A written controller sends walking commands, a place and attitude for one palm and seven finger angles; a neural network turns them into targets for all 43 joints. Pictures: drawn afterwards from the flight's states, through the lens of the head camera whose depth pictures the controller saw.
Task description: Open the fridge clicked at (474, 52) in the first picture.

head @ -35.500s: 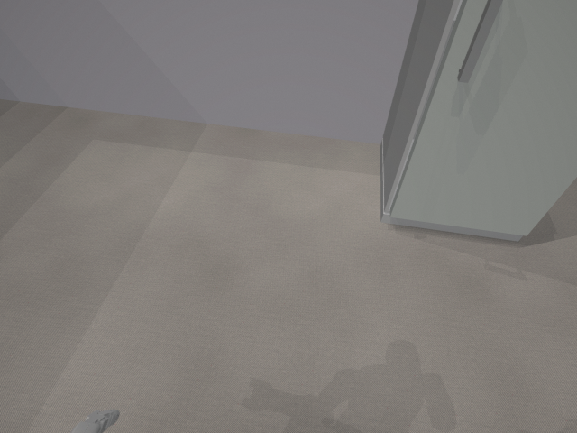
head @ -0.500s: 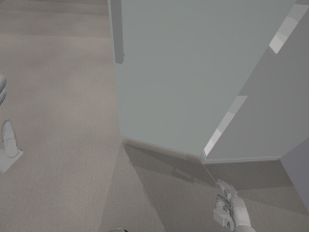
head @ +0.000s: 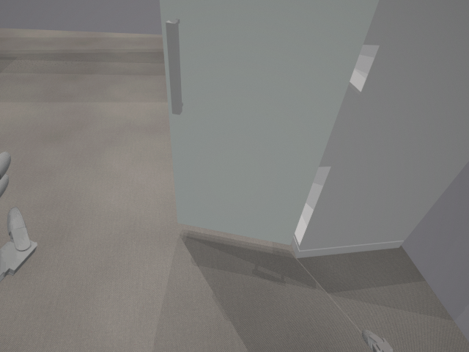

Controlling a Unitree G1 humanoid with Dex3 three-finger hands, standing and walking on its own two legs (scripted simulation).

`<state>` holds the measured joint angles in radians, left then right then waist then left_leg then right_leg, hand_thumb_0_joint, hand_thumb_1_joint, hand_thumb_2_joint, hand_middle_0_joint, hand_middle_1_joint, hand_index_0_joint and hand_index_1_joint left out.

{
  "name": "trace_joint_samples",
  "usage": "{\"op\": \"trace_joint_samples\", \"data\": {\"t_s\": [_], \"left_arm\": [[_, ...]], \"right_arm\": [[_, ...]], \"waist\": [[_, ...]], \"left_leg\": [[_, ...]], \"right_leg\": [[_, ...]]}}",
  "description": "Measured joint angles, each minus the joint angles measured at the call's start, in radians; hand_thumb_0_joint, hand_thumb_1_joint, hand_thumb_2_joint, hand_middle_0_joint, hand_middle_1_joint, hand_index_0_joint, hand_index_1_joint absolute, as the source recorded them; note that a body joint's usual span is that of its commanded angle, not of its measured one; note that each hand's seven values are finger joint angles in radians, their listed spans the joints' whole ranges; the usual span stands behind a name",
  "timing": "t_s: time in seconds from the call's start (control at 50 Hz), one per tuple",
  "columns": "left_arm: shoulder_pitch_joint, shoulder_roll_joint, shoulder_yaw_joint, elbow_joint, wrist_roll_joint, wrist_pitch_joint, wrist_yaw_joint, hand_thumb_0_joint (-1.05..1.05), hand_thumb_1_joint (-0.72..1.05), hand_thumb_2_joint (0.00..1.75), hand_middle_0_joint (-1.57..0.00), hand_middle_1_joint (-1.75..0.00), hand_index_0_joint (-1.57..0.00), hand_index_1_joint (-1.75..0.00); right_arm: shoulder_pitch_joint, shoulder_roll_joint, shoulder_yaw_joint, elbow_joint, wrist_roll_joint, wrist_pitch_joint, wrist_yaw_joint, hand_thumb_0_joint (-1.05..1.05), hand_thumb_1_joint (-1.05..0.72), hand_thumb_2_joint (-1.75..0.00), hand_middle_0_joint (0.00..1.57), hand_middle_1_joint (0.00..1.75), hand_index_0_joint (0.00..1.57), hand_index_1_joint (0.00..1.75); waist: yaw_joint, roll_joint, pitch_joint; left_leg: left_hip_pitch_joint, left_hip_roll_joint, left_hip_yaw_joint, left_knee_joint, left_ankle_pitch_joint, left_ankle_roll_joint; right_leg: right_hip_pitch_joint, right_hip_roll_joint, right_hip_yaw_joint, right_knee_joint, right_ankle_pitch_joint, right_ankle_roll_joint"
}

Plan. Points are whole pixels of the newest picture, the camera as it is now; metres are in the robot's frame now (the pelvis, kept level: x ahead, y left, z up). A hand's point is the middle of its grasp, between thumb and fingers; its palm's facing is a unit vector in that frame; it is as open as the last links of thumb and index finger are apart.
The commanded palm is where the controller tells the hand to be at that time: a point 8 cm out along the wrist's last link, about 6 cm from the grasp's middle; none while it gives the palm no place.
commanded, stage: stop stepping back and stand still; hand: left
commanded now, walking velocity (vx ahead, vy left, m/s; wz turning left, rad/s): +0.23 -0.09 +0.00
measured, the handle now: (177, 69) +0.89 +0.20 +0.13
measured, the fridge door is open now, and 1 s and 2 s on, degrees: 71 71 71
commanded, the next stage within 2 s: let the arm hang, fingers relaxed in 1.06 s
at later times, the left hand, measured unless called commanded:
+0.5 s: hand (10, 246) +0.20 +0.29 +0.16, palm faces +0.45 -0.82 -0.36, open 7.4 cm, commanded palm +0.13 +0.33 +0.17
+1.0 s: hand (22, 232) +0.23 +0.30 +0.16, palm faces +0.43 -0.80 -0.41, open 7.4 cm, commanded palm +0.16 +0.34 +0.17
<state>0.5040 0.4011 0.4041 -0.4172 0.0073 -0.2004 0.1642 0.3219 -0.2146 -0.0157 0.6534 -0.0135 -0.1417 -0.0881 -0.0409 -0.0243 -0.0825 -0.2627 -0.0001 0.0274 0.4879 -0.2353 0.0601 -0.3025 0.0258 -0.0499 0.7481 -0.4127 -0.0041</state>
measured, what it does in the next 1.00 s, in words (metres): steps on the spot: right foot, then left foot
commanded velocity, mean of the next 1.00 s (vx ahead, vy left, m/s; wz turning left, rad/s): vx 0.05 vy -0.03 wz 0.00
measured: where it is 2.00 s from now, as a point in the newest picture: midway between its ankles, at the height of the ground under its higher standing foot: outside the picture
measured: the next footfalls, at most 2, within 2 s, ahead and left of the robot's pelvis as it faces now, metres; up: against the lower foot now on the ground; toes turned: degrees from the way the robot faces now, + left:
right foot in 0.12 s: +0.03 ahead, -0.08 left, -0.01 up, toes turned -3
left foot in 0.42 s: +0.08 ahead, +0.15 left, -0.01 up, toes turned +6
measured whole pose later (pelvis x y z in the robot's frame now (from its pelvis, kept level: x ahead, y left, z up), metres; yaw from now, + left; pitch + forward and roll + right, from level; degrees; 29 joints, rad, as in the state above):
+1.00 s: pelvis +0.02 +0.04 -0.01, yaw +0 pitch +1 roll -1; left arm 0.51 0.39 0.39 -0.48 -0.03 -0.19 0.16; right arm 0.20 -0.20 0.01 0.63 0.00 -0.12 -0.08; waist 0.00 -0.01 -0.02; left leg -0.30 0.06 0.09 0.54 -0.25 0.01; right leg -0.20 0.01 -0.05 0.48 -0.30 -0.01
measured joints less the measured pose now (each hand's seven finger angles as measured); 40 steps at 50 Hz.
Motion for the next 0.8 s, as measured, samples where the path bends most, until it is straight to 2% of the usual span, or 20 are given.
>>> {"op": "trace_joint_samples", "data": {"t_s": [0.04,0.08,0.12,0.18,0.22,0.26,0.32,0.38,0.42,0.44,0.5,0.54,0.58,0.62,0.68,0.8], "left_arm": [[-0.009,0.003,0.001,0.003,-0.001,0.001,-0.001,0.02,0.89,0.9,-0.21,-0.31,-0.21,-0.3],[0.003,0.014,0.009,-0.014,-0.008,-0.001,0.0,0.02,0.89,0.9,-0.21,-0.31,-0.21,-0.3],[0.025,0.034,0.022,-0.038,-0.014,-0.002,-0.002,0.01,0.89,0.9,-0.21,-0.31,-0.21,-0.3],[0.025,0.021,0.0,-0.034,-0.021,-0.008,-0.019,0.01,0.89,0.9,-0.21,-0.31,-0.21,-0.3],[0.023,0.004,-0.02,-0.009,-0.025,-0.012,-0.027,0.01,0.89,0.9,-0.21,-0.31,-0.21,-0.3],[0.026,-0.018,-0.028,0.024,-0.027,-0.012,-0.027,0.01,0.89,0.9,-0.21,-0.31,-0.21,-0.3],[0.008,-0.046,-0.035,0.059,-0.024,-0.002,-0.018,0.01,0.89,0.9,-0.21,-0.31,-0.21,-0.3],[-0.04,-0.052,-0.05,0.038,-0.016,0.003,-0.006,0.01,0.89,0.9,-0.21,-0.31,-0.21,-0.3],[-0.053,-0.05,-0.053,-0.011,-0.018,-0.002,0.0,0.02,0.89,0.9,-0.21,-0.31,-0.21,-0.3],[-0.056,-0.041,-0.046,-0.039,-0.02,-0.008,0.002,0.02,0.89,0.9,-0.21,-0.31,-0.21,-0.3],[-0.057,0.005,0.001,-0.085,-0.025,-0.025,0.007,0.02,0.89,0.9,-0.21,-0.31,-0.21,-0.3],[-0.051,0.045,0.035,-0.09,-0.028,-0.032,0.001,0.02,0.89,0.9,-0.21,-0.31,-0.21,-0.3],[-0.037,0.075,0.062,-0.097,-0.032,-0.033,-0.003,0.02,0.89,0.9,-0.21,-0.31,-0.21,-0.3],[-0.003,0.091,0.083,-0.105,-0.038,-0.034,-0.006,0.01,0.89,0.9,-0.21,-0.31,-0.21,-0.3],[0.046,0.072,0.068,-0.097,-0.044,-0.025,-0.019,0.01,0.89,0.9,-0.21,-0.31,-0.21,-0.3],[0.091,0.015,0.017,-0.074,-0.051,0.01,-0.025,0.01,0.89,0.9,-0.21,-0.31,-0.21,-0.3]], "right_arm": [[0.005,0.017,0.011,-0.003,0.0,-0.005,0.009,0.01,-0.91,-0.9,0.2,0.3,0.2,0.29],[-0.001,0.034,0.027,-0.008,-0.001,-0.001,0.015,0.01,-0.9,-0.9,0.21,0.3,0.2,0.29],[-0.016,0.048,0.041,-0.024,-0.005,0.008,0.017,0.01,-0.9,-0.9,0.21,0.3,0.2,0.3],[-0.057,0.04,0.036,-0.008,-0.005,0.038,0.022,0.01,-0.9,-0.9,0.21,0.3,0.21,0.3],[-0.06,0.037,0.031,0.021,0.001,0.051,0.028,0.01,-0.9,-0.9,0.21,0.3,0.21,0.3],[-0.048,0.034,0.029,0.034,0.004,0.06,0.027,0.01,-0.9,-0.9,0.21,0.3,0.21,0.3],[-0.03,0.023,0.028,0.038,0.001,0.057,0.014,0.01,-0.9,-0.9,0.21,0.3,0.21,0.3],[-0.022,0.004,0.02,0.036,-0.006,0.037,-0.003,0.01,-0.9,-0.9,0.21,0.3,0.21,0.3],[-0.023,-0.017,0.012,0.023,-0.009,0.02,-0.01,0.01,-0.9,-0.9,0.21,0.3,0.21,0.3],[-0.032,-0.022,0.006,0.018,-0.009,0.013,-0.012,0.01,-0.9,-0.9,0.21,0.3,0.21,0.3],[-0.079,-0.001,-0.001,0.003,-0.005,0.004,-0.008,0.01,-0.9,-0.9,0.21,0.3,0.2,0.29],[-0.097,0.022,0.004,-0.01,-0.007,-0.006,0.0,0.01,-0.9,-0.9,0.21,0.3,0.2,0.29],[-0.103,0.041,0.019,-0.028,-0.002,-0.012,0.015,0.01,-0.91,-0.9,0.2,0.3,0.2,0.29],[-0.106,0.056,0.036,-0.043,0.005,-0.013,0.029,0.01,-0.9,-0.9,0.21,0.3,0.2,0.29],[-0.103,0.064,0.05,-0.044,0.008,-0.004,0.042,0.01,-0.9,-0.9,0.21,0.3,0.2,0.3],[-0.091,0.06,0.053,-0.022,0.012,0.019,0.036,0.01,-0.9,-0.9,0.21,0.3,0.21,0.3]], "waist": [[0.0,0.024,-0.005],[0.005,0.029,-0.005],[0.013,0.016,0.0],[0.045,0.047,0.032],[0.061,0.041,0.032],[0.071,0.021,0.016],[0.07,-0.006,0.007],[0.071,-0.029,0.029],[0.066,-0.023,0.045],[0.058,-0.026,0.057],[0.043,-0.051,0.099],[0.023,-0.045,0.112],[0.013,-0.032,0.121],[0.011,-0.023,0.124],[0.012,0.015,0.119],[0.046,0.023,0.094]], "left_leg": [[-0.004,0.01,-0.011,-0.026,-0.003,-0.002],[-0.018,0.011,-0.008,-0.038,0.0,-0.011],[-0.059,-0.002,0.01,0.0,-0.007,-0.02],[-0.166,0.012,0.008,0.254,-0.111,-0.039],[-0.223,0.006,0.002,0.428,-0.127,-0.052],[-0.251,0.013,0.01,0.5,-0.104,-0.058],[-0.238,0.045,0.026,0.435,-0.07,-0.053],[-0.159,0.068,0.041,0.252,-0.065,-0.042],[-0.08,0.075,0.044,0.117,-0.054,-0.035],[-0.067,0.071,0.047,0.086,0.004,-0.045],[-0.068,0.053,0.075,0.119,0.0,-0.045],[-0.064,0.051,0.073,0.103,-0.004,-0.041],[-0.065,0.054,0.065,0.088,0.004,-0.042],[-0.072,0.056,0.069,0.09,0.001,-0.044],[-0.077,0.07,0.059,0.089,-0.008,-0.048],[-0.066,0.068,0.068,0.071,-0.015,-0.052]], "right_leg": [[0.035,0.014,-0.032,-0.051,-0.026,-0.006],[0.092,0.02,-0.058,-0.174,-0.031,-0.013],[0.149,0.015,-0.054,-0.287,-0.028,-0.037],[0.127,0.029,-0.048,-0.286,0.146,-0.068],[0.132,0.022,-0.041,-0.274,0.14,-0.063],[0.141,0.01,-0.03,-0.28,0.126,-0.06],[0.15,-0.008,-0.026,-0.29,0.123,-0.05],[0.148,-0.027,-0.034,-0.262,0.101,-0.036],[0.135,-0.03,-0.038,-0.215,0.071,-0.019],[0.122,-0.037,-0.037,-0.178,0.049,-0.008],[0.066,-0.047,0.018,-0.054,-0.026,0.003],[0.041,-0.034,0.023,-0.033,-0.052,0.009],[0.045,-0.025,0.009,-0.109,0.0,0.014],[0.06,-0.02,0.002,-0.201,0.105,0.011],[0.075,-0.004,-0.007,-0.244,0.142,-0.005],[0.079,-0.006,0.002,-0.255,0.122,-0.006]]}}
